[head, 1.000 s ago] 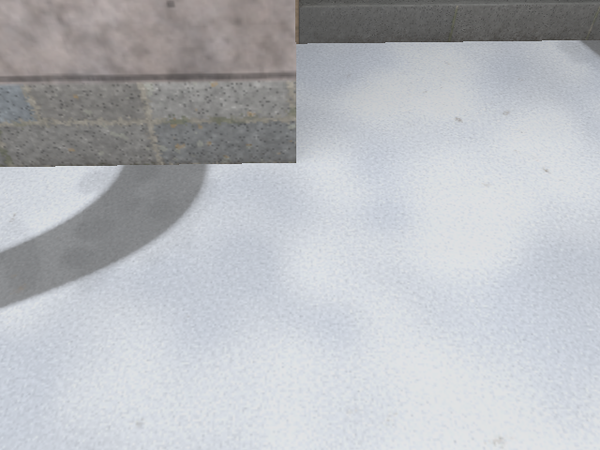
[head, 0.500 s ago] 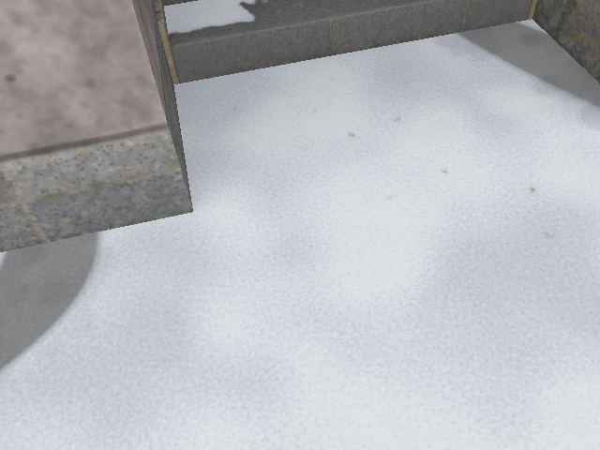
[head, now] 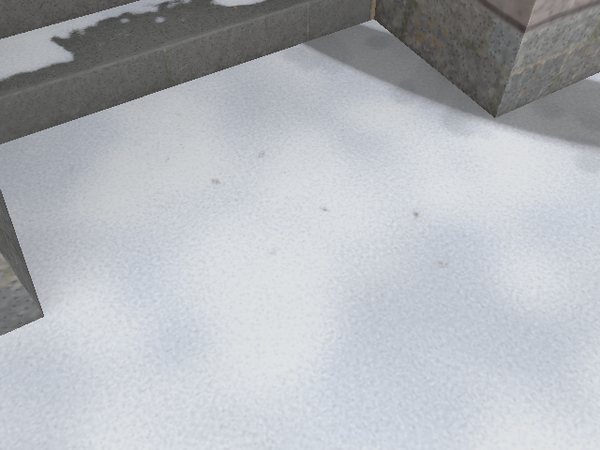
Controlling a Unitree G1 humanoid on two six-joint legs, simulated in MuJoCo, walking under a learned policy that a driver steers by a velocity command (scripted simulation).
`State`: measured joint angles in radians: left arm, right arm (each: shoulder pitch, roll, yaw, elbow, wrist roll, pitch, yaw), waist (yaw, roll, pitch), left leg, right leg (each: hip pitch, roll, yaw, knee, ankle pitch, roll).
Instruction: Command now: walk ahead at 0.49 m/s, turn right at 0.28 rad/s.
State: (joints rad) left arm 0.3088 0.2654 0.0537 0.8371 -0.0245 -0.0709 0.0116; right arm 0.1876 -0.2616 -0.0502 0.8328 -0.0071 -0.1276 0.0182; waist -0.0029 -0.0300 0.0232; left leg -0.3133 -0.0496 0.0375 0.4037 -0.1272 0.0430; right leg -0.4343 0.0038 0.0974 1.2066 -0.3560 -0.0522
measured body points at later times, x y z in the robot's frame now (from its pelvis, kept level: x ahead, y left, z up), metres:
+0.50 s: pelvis +0.27 -0.08 +0.00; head +0.29 -0.10 +0.45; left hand +0.39 +0.18 -0.10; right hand +0.33 -0.35 -0.14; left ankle +0.21 +0.09 -0.65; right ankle +0.30 -0.16 -0.74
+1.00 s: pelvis +0.53 -0.02 -0.02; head +0.57 -0.01 +0.43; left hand +0.51 +0.26 -0.15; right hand +0.77 -0.22 -0.12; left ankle +0.59 +0.06 -0.74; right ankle +0.37 -0.19 -0.64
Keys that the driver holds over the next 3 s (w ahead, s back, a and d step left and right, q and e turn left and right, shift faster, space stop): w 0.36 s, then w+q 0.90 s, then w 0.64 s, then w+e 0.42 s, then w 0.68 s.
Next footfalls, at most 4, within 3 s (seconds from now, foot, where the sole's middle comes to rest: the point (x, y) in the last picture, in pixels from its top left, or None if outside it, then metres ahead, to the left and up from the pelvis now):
0.34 right None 0.34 -0.17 -0.77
0.92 left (282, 380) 0.63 0.07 -0.77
1.40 right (312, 261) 0.97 0.00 -0.77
1.94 left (187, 232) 1.07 0.34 -0.77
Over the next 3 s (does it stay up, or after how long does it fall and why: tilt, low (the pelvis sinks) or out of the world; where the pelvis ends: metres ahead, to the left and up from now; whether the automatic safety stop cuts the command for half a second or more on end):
stays up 1.50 0.37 -0.01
